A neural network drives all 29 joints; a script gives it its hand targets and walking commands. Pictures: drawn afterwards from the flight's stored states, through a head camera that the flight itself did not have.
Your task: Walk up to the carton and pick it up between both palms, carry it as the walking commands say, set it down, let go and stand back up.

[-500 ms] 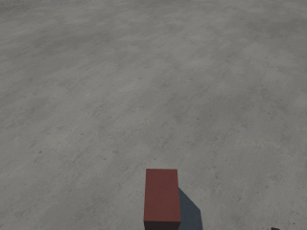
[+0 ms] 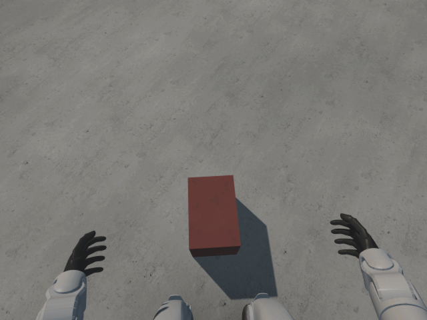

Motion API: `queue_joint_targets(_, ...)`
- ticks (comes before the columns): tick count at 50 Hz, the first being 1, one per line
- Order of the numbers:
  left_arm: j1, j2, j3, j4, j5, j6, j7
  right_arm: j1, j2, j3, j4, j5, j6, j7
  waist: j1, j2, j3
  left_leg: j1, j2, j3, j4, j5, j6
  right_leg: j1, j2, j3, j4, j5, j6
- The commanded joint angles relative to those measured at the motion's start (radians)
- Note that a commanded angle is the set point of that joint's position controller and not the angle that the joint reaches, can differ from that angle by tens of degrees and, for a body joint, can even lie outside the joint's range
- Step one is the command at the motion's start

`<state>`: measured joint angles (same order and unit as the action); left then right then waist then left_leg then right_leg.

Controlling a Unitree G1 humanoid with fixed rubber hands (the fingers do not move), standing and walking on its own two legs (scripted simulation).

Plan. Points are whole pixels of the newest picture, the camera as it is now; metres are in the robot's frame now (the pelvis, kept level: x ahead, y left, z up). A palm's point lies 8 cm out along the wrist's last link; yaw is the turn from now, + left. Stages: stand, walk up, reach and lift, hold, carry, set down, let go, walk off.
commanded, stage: reach and lift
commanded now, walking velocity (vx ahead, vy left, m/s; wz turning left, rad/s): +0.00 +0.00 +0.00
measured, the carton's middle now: (212, 216) +0.49 +0.02 -0.64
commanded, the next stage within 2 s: none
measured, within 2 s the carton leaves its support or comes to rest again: neither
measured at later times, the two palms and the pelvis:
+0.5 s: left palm (117, 212) +0.36 +0.24 -0.14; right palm (313, 201) +0.37 -0.22 -0.13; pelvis -0.06 +0.00 -0.05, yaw +1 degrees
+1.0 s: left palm (148, 175) +0.47 +0.19 -0.19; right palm (280, 165) +0.50 -0.17 -0.18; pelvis -0.05 +0.01 -0.08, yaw +0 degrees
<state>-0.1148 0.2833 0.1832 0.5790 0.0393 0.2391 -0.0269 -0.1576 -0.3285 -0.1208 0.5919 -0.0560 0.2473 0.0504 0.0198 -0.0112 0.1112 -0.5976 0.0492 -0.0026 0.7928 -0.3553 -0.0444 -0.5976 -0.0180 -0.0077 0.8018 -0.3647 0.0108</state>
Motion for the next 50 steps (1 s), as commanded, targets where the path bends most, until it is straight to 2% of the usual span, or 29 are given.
queue_joint_targets(1, -0.109, 0.157, 0.039, -0.056, -0.004, -0.007, 0.006, -0.124, -0.111, -0.021, -0.053, 0.007, 0.002, -0.024, 0.005, 0.002, -0.396, 0.054, -0.099, 0.043, -0.032, 0.299, -0.012, 0.156, 0.070, 0.007, -0.047, 0.353, 0.023)
queue_joint_targets(6, -0.266, 0.159, 0.046, -0.023, -0.026, 0.000, 0.001, -0.269, -0.089, -0.015, -0.050, 0.027, 0.020, -0.045, 0.007, -0.020, -0.442, -0.060, -0.099, 0.049, 0.007, 0.224, 0.004, 0.090, 0.061, 0.015, -0.025, 0.286, 0.028)
queue_joint_targets(12, -0.492, 0.155, 0.041, 0.007, -0.046, 0.011, 0.002, -0.477, -0.091, -0.042, -0.032, 0.033, 0.033, -0.060, 0.001, -0.012, -0.547, -0.146, -0.096, 0.048, 0.033, 0.155, 0.009, 0.011, 0.058, 0.003, 0.008, 0.202, 0.034)
queue_joint_targets(21, -0.790, 0.123, 0.054, 0.095, -0.047, 0.025, 0.041, -0.784, -0.097, -0.080, 0.102, 0.056, 0.027, -0.061, -0.015, 0.026, -0.751, -0.191, -0.093, 0.042, 0.069, 0.145, -0.004, -0.147, 0.059, -0.023, 0.066, 0.155, 0.023)
queue_joint_targets(25, -0.882, 0.093, 0.082, 0.121, -0.031, 0.002, 0.062, -0.902, -0.099, -0.099, 0.153, 0.053, -0.002, -0.056, -0.015, 0.029, -0.837, -0.217, -0.100, 0.047, 0.091, 0.188, -0.014, -0.209, 0.069, -0.030, 0.091, 0.183, 0.023)
queue_joint_targets(31, -1.009, 0.051, 0.135, 0.136, 0.001, -0.039, 0.085, -1.037, -0.080, -0.133, 0.197, 0.030, -0.046, -0.054, 0.006, 0.009, -0.937, -0.271, -0.114, 0.050, 0.127, 0.258, -0.014, -0.259, 0.086, -0.028, 0.130, 0.244, 0.027)
queue_joint_targets(37, -1.159, 0.023, 0.155, 0.149, 0.002, -0.074, 0.096, -1.188, -0.074, -0.170, 0.201, 0.004, -0.085, -0.066, -0.003, -0.016, -1.026, -0.296, -0.128, 0.047, 0.166, 0.329, -0.008, -0.278, 0.099, -0.025, 0.166, 0.309, 0.023)
queue_joint_targets(41, -1.238, 0.010, 0.170, 0.179, 0.010, -0.094, 0.104, -1.273, -0.066, -0.189, 0.222, -0.008, -0.106, -0.071, 0.002, -0.019, -1.092, -0.316, -0.136, 0.046, 0.195, 0.395, -0.006, -0.295, 0.106, -0.023, 0.192, 0.377, 0.021)
queue_joint_targets(46, -1.291, -0.008, 0.198, 0.219, 0.033, -0.115, 0.110, -1.327, -0.051, -0.215, 0.271, -0.030, -0.123, -0.072, 0.008, -0.016, -1.141, -0.361, -0.143, 0.048, 0.222, 0.460, -0.007, -0.336, 0.114, -0.020, 0.219, 0.456, 0.022)
queue_joint_targets(50, -1.261, -0.039, 0.212, 0.178, 0.056, -0.130, 0.108, -1.282, -0.028, -0.247, 0.259, -0.057, -0.142, -0.073, -0.008, -0.007, -1.232, -0.339, -0.148, 0.046, 0.238, 0.573, -0.007, -0.335, 0.122, -0.025, 0.232, 0.571, 0.023)
